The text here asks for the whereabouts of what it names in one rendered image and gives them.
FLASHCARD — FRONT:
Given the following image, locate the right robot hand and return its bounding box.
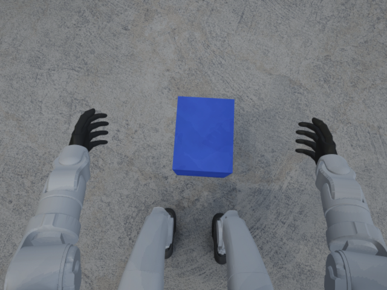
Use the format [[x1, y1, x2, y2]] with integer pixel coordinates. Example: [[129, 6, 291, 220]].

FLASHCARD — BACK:
[[295, 117, 337, 165]]

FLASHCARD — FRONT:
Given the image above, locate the left robot hand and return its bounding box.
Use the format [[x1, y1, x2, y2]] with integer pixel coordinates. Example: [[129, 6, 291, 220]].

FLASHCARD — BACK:
[[69, 108, 109, 152]]

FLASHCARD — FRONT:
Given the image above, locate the right robot forearm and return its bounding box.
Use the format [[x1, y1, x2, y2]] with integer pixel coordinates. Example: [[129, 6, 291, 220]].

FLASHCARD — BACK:
[[315, 154, 387, 257]]

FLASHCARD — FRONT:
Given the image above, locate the left robot forearm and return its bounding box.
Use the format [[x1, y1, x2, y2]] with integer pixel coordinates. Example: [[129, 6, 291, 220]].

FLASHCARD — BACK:
[[3, 145, 91, 290]]

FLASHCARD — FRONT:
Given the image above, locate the right robot upper arm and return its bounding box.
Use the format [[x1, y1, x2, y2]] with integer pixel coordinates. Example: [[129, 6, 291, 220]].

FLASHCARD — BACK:
[[324, 250, 387, 290]]

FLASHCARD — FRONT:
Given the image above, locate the left robot upper arm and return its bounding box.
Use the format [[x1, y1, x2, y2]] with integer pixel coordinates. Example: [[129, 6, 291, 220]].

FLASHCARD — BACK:
[[6, 243, 82, 290]]

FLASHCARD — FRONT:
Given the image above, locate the carton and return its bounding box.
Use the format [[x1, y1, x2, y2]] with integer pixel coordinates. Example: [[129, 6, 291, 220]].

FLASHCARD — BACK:
[[172, 96, 235, 178]]

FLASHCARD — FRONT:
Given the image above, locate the right robot shin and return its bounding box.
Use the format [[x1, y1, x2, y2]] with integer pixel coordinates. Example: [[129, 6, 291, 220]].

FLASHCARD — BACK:
[[218, 210, 245, 254]]

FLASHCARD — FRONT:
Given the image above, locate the right robot thigh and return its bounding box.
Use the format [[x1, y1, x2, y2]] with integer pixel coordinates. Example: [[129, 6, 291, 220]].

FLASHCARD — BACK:
[[216, 216, 274, 290]]

